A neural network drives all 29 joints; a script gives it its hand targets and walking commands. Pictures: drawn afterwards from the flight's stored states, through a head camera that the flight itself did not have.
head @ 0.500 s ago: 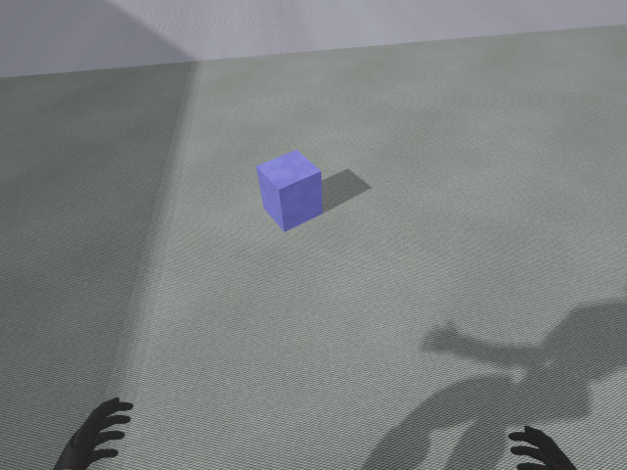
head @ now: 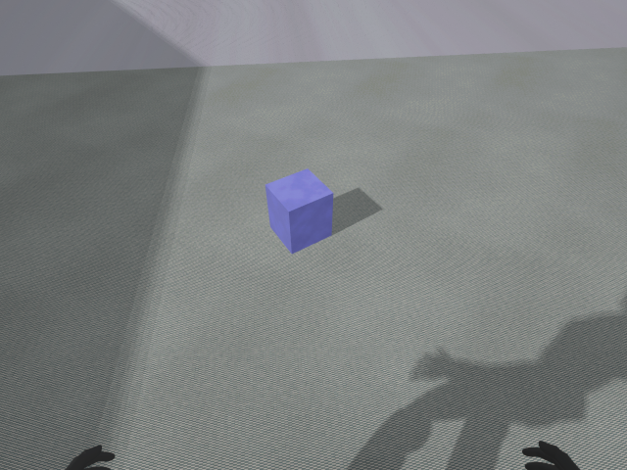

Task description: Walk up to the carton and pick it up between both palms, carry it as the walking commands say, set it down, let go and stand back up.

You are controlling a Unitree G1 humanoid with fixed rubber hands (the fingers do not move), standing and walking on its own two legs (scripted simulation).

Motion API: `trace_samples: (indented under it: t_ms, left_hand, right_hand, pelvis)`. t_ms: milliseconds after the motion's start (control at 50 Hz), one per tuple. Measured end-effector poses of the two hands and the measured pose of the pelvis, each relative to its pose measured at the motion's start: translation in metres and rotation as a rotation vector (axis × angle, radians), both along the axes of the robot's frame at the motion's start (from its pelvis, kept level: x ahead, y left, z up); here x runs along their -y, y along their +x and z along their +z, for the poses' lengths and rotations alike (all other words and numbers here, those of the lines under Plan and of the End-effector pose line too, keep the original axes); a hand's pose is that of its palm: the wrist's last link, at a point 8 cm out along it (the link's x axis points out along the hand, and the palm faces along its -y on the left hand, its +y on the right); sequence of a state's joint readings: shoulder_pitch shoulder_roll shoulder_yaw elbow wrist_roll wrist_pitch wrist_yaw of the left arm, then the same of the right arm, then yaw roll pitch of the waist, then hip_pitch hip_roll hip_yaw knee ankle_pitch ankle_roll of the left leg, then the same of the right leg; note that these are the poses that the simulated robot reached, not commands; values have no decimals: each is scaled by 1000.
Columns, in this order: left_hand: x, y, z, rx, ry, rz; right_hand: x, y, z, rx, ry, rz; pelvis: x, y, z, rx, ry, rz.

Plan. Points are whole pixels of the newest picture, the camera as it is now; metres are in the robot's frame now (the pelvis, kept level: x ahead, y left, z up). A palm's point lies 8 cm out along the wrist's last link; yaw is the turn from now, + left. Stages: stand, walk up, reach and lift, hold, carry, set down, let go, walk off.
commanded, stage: walk up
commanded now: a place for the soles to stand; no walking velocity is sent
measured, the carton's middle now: (299, 211) +1.25 +0.09 -0.63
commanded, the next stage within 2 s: none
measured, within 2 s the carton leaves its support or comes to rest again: neither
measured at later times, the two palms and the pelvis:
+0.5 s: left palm (80, 424) +0.19 +0.33 -0.04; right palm (546, 401) +0.24 -0.31 -0.07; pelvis +0.12 -0.01 +0.00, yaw +2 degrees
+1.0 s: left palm (124, 328) +0.33 +0.32 -0.04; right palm (509, 318) +0.38 -0.31 -0.09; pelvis +0.27 -0.02 +0.00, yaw +3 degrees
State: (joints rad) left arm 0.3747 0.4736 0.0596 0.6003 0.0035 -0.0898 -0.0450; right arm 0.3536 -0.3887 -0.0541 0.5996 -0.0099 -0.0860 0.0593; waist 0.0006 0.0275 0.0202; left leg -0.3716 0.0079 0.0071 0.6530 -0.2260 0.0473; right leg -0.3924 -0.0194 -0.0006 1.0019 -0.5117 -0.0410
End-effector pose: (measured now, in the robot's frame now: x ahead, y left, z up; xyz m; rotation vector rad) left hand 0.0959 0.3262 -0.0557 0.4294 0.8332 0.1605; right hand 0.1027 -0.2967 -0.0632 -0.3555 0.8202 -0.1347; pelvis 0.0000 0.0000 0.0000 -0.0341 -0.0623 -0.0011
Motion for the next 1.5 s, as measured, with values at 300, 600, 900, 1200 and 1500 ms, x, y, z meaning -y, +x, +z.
trace_samples:
  t_ms: [300,600,900,1200,1500]
  left_hand:
    - [25,34,29,-29,90,57]
    - [-6,128,-3,-49,16,43]
    - [10,209,4,-57,45,58]
    - [-25,290,-5,-68,46,66]
    - [-5,364,-2,-79,21,54]
  right_hand:
    - [31,70,-15,-38,57,26]
    - [-2,160,-1,-8,-5,38]
    - [19,244,-19,-75,15,53]
    - [-12,331,-16,-39,-6,54]
    - [5,396,-10,-77,-15,44]
  pelvis:
    - [36,60,7,-55,45,34]
    - [-5,153,0,-44,17,28]
    - [18,241,-4,-55,45,53]
    - [-14,323,-9,-64,16,48]
    - [1,396,-2,-69,32,48]
